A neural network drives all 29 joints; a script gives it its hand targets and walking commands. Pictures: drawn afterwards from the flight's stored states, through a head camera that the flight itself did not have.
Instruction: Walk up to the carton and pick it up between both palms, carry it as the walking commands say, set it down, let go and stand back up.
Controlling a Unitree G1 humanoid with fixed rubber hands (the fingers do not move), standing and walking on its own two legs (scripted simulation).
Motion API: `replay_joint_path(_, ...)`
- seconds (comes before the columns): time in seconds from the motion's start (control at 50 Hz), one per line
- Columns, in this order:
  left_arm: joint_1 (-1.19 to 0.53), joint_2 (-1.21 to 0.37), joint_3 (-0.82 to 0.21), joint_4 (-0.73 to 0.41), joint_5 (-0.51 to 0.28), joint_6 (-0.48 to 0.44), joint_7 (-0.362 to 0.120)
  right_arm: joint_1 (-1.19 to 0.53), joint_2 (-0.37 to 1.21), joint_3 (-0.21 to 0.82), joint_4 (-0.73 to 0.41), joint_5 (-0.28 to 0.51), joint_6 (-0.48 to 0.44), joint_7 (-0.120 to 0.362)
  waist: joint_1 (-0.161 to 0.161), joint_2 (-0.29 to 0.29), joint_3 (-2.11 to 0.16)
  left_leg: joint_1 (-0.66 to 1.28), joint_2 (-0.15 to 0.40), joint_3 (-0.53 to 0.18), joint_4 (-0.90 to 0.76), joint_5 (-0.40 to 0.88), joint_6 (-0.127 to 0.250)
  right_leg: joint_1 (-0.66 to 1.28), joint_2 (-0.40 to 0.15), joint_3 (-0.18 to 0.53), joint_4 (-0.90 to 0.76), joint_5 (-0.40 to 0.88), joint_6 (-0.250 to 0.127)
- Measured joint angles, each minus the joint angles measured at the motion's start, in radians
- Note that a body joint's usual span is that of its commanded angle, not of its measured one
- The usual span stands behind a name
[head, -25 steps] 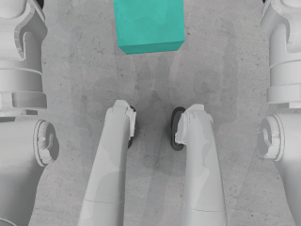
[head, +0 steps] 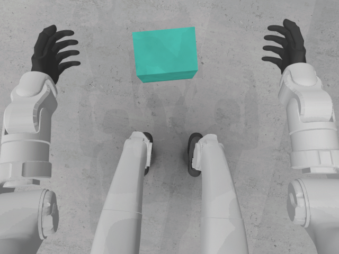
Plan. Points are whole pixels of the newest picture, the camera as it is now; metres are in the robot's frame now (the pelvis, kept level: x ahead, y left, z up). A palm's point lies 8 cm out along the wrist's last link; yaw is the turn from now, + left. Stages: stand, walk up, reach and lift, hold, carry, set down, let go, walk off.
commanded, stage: let go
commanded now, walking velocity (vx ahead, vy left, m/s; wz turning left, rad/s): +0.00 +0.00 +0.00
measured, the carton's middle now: (165, 58) +0.57 +0.06 -0.55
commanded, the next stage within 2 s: stand in 1.16 s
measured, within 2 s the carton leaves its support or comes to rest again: neither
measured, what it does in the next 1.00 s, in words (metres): rises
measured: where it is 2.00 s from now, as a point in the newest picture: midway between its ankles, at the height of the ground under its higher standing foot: (168, 162)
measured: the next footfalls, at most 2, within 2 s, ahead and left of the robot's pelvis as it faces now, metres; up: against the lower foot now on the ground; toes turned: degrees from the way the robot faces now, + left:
none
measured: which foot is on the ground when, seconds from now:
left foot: down 0.00-1.00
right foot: down 0.00-1.00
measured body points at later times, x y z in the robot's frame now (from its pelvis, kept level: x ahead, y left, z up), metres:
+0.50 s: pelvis +0.07 +0.00 +0.08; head +0.13 -0.02 +0.53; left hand +0.30 +0.24 +0.03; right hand +0.31 -0.26 +0.01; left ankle +0.11 +0.13 -0.62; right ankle +0.12 -0.11 -0.62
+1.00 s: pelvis +0.12 +0.01 +0.11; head +0.12 +0.00 +0.56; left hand +0.30 +0.24 +0.04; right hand +0.28 -0.26 +0.04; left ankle +0.11 +0.14 -0.62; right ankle +0.12 -0.11 -0.62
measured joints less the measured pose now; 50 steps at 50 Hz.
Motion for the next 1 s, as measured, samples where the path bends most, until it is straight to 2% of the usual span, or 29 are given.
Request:
replay_joint_path(0.1, 0.233, -0.001, -0.041, -0.122, 0.003, 0.001, -0.030, 0.244, 0.039, 0.000, -0.141, 0.000, -0.003, 0.000, 0.000, 0.006, -0.003, 0.127, 0.001, 0.000, -0.051, 0.000, 0.003, 0.129, 0.000, 0.001, -0.053, 0.000, 0.002)
replay_joint_path(0.18, 0.379, -0.032, -0.056, -0.126, 0.031, -0.013, -0.048, 0.417, 0.067, 0.000, -0.149, 0.000, -0.029, 0.011, 0.000, 0.012, -0.127, 0.184, 0.002, 0.000, -0.105, 0.006, 0.004, 0.185, 0.000, 0.001, -0.105, 0.005, 0.002)
replay_joint_path(0.26, 0.508, -0.098, -0.072, -0.041, 0.064, -0.060, -0.069, 0.575, 0.101, 0.000, -0.087, -0.002, -0.082, 0.049, 0.000, 0.021, -0.359, 0.218, 0.003, 0.000, -0.174, 0.011, 0.005, 0.218, -0.001, 0.002, -0.171, 0.008, 0.002)
replay_joint_path(0.34, 0.583, -0.144, -0.085, 0.046, 0.093, -0.098, -0.072, 0.655, 0.112, 0.000, -0.002, -0.029, -0.134, 0.093, 0.000, 0.033, -0.452, 0.333, 0.005, 0.000, -0.249, 0.013, 0.005, 0.330, -0.001, 0.002, -0.240, 0.008, 0.002)
replay_joint_path(0.58, 0.866, -0.212, -0.117, 0.054, 0.116, -0.200, -0.064, 0.999, 0.119, 0.005, 0.014, -0.067, -0.267, 0.135, 0.000, 0.035, -0.467, 0.678, 0.010, 0.000, -0.472, 0.036, 0.005, 0.657, -0.002, 0.003, -0.424, 0.009, -0.006)
replay_joint_path(0.76, 0.945, -0.212, -0.146, 0.046, 0.116, -0.224, -0.065, 1.135, 0.120, 0.028, -0.034, -0.067, -0.299, 0.142, 0.000, 0.035, -0.444, 0.852, 0.012, 0.000, -0.578, 0.044, 0.005, 0.825, -0.002, 0.004, -0.517, 0.009, -0.007)
replay_joint_path(1.0, 0.946, -0.212, -0.156, 0.047, 0.124, -0.209, -0.041, 1.145, 0.120, 0.028, -0.037, -0.067, -0.294, 0.154, 0.000, 0.033, -0.425, 0.965, 0.014, 0.000, -0.628, 0.039, 0.015, 0.949, -0.002, 0.003, -0.590, 0.015, 0.001)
